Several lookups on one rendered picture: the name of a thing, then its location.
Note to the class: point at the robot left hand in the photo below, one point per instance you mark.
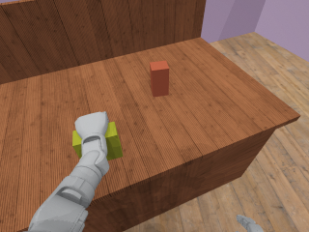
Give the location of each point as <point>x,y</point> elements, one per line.
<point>92,123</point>

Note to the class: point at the robot left forearm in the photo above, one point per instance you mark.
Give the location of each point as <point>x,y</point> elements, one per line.
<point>79,187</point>

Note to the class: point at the robot left upper arm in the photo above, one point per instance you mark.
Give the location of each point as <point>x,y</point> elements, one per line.
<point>60,215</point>

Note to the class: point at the robot right hand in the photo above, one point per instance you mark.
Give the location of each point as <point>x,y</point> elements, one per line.
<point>249,224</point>

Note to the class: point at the sponge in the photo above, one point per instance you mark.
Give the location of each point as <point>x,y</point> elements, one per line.
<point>114,148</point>

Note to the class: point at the table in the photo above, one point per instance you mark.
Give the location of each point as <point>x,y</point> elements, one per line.
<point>63,59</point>

